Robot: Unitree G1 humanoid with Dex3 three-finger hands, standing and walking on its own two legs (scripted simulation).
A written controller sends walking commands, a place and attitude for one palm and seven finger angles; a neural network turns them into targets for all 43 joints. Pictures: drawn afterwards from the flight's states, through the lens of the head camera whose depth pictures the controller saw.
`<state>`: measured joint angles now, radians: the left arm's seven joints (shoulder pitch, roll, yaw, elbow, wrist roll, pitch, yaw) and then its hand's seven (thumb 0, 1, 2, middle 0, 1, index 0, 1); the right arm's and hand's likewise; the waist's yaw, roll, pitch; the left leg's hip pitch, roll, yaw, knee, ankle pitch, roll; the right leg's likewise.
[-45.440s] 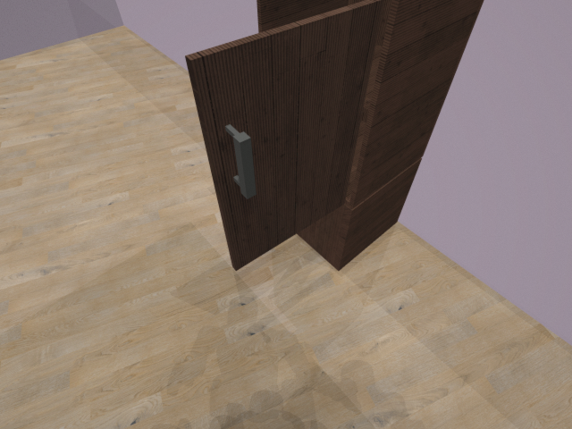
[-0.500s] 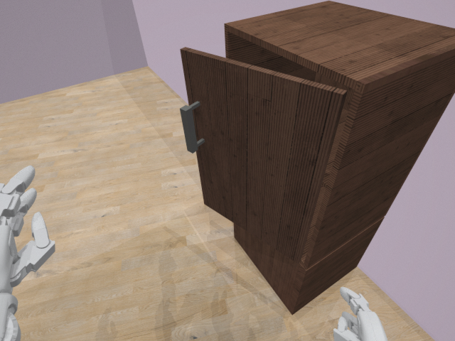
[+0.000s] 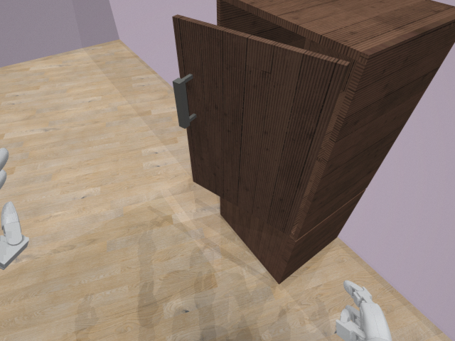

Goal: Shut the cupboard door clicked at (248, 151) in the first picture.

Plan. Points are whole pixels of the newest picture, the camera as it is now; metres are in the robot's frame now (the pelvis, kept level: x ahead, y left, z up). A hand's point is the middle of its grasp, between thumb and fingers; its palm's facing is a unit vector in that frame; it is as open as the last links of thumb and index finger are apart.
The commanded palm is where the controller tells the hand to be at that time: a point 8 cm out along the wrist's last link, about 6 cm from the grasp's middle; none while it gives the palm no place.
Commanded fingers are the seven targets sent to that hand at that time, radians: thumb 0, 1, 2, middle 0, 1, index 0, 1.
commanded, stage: step back with the hand held close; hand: left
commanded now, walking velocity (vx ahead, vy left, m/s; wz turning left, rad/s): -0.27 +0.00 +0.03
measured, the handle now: (186, 101) +0.69 +0.16 +0.05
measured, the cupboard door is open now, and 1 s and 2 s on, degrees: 19 19 19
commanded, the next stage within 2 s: stop stepping back and stand still in 0.76 s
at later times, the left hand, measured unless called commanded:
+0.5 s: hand out of the picture +0.10 +0.26 +0.17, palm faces +0.51 -0.76 -0.41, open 7.4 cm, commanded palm +0.04 +0.30 +0.18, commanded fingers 0.00 0.90 0.90 -0.20 -0.30 -0.20 -0.30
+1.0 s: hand out of the picture +0.00 +0.26 +0.18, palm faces +0.50 -0.80 -0.33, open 7.4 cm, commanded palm -0.07 +0.29 +0.18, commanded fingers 0.00 0.90 0.90 -0.20 -0.30 -0.20 -0.30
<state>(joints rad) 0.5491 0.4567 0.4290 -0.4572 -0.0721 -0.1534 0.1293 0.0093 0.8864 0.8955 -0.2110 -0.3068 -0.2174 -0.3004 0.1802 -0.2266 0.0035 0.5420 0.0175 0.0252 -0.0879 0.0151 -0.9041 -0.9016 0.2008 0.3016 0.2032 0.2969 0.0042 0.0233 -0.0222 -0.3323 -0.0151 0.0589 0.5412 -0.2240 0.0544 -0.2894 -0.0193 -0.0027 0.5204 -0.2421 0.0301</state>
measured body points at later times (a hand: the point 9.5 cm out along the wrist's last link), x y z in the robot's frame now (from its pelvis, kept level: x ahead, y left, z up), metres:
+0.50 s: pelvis -0.09 -0.01 -0.01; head -0.09 +0.01 +0.44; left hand +0.07 +0.30 +0.20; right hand +0.08 -0.25 -0.09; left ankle +0.03 +0.08 -0.73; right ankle +0.02 -0.14 -0.73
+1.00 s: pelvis -0.20 -0.01 -0.01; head -0.23 +0.02 +0.44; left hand -0.04 +0.30 +0.19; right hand +0.00 -0.23 -0.06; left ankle -0.06 +0.08 -0.73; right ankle -0.26 -0.14 -0.73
